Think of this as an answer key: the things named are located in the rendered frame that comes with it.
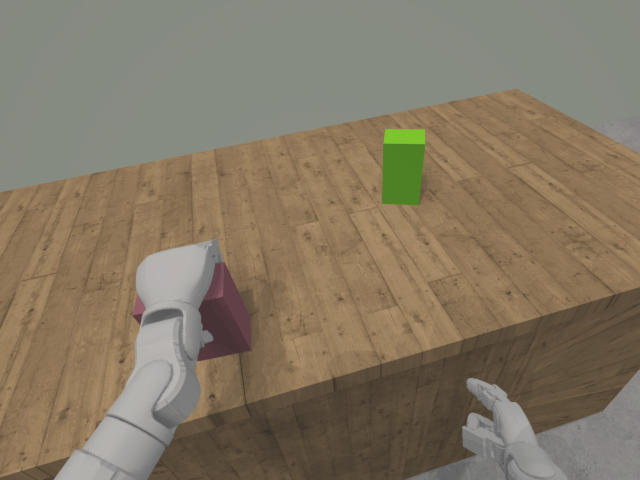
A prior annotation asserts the left robot forearm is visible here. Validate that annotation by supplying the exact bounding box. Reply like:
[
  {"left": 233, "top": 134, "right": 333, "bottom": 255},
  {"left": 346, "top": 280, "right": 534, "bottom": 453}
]
[{"left": 54, "top": 301, "right": 201, "bottom": 480}]

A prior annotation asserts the right robot hand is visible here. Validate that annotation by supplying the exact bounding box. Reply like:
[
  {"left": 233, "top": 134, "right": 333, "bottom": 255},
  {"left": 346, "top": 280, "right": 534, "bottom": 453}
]
[{"left": 462, "top": 378, "right": 538, "bottom": 472}]

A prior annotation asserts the table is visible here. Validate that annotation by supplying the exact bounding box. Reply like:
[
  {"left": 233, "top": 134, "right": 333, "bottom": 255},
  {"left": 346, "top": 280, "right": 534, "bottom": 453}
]
[{"left": 0, "top": 89, "right": 640, "bottom": 480}]

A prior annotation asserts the right robot forearm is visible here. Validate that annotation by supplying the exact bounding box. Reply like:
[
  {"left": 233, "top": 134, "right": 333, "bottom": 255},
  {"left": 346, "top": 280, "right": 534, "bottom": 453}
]
[{"left": 504, "top": 442, "right": 568, "bottom": 480}]

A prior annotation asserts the left robot hand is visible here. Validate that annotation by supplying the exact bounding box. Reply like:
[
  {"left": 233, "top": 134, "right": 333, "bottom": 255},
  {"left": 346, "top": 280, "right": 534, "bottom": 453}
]
[{"left": 136, "top": 239, "right": 224, "bottom": 348}]

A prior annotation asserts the sponge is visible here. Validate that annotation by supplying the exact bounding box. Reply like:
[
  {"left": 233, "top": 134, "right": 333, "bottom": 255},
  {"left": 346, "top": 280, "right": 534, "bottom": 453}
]
[{"left": 132, "top": 262, "right": 251, "bottom": 361}]

